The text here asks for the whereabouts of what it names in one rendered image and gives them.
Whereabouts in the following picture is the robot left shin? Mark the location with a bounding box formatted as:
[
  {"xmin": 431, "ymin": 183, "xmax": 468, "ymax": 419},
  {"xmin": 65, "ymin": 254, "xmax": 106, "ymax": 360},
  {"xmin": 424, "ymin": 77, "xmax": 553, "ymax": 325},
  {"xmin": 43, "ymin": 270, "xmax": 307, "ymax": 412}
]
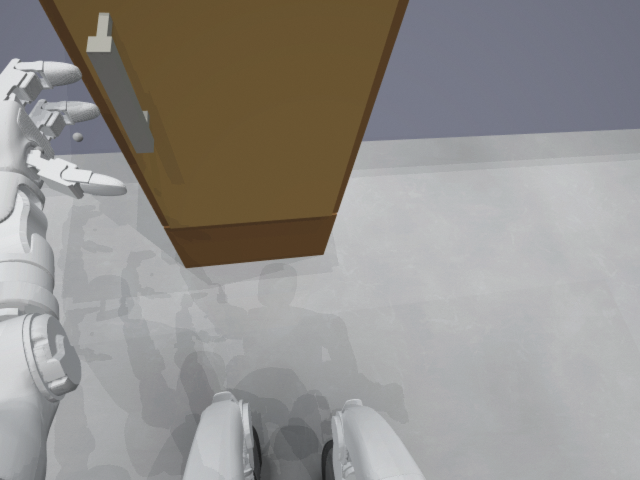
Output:
[{"xmin": 200, "ymin": 392, "xmax": 254, "ymax": 480}]

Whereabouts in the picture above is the robot right shin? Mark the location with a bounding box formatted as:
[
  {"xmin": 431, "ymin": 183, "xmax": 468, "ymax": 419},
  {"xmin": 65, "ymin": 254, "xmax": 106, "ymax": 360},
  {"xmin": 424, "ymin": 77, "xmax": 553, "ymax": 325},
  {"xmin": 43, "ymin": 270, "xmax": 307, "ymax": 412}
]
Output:
[{"xmin": 333, "ymin": 399, "xmax": 363, "ymax": 480}]

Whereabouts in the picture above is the cupboard door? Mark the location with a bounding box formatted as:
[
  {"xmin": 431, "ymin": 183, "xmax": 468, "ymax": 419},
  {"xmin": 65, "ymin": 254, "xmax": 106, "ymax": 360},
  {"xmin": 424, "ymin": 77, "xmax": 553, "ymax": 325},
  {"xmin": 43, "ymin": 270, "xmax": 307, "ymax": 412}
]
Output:
[{"xmin": 53, "ymin": 0, "xmax": 399, "ymax": 229}]

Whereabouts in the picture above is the robot shin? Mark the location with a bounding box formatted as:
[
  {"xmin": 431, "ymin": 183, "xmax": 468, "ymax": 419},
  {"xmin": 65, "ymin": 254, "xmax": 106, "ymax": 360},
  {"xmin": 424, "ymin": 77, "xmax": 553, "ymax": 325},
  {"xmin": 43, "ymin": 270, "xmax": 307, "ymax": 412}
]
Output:
[
  {"xmin": 333, "ymin": 399, "xmax": 363, "ymax": 480},
  {"xmin": 200, "ymin": 392, "xmax": 254, "ymax": 480}
]

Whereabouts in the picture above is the robot left hand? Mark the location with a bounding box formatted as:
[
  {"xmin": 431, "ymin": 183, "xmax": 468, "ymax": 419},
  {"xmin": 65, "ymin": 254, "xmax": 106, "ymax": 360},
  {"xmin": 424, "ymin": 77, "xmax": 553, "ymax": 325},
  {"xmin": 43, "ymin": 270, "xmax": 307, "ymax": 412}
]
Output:
[{"xmin": 0, "ymin": 58, "xmax": 127, "ymax": 199}]

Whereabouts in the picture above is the handle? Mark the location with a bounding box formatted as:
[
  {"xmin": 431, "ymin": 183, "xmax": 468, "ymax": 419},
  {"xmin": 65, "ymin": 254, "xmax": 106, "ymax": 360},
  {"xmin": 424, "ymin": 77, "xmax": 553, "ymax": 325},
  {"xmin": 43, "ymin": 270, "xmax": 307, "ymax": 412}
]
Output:
[{"xmin": 86, "ymin": 13, "xmax": 154, "ymax": 153}]

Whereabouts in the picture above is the robot left upper arm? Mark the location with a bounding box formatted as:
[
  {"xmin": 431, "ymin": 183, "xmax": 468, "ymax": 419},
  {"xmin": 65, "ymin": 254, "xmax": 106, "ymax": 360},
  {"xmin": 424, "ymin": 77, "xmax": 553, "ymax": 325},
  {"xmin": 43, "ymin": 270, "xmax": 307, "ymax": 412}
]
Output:
[{"xmin": 0, "ymin": 313, "xmax": 81, "ymax": 480}]

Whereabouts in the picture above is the robot left forearm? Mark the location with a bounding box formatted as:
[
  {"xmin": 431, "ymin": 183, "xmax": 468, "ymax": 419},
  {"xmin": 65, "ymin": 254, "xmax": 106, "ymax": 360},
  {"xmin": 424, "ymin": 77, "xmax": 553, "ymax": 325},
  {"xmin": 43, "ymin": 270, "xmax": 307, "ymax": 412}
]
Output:
[{"xmin": 0, "ymin": 171, "xmax": 59, "ymax": 322}]

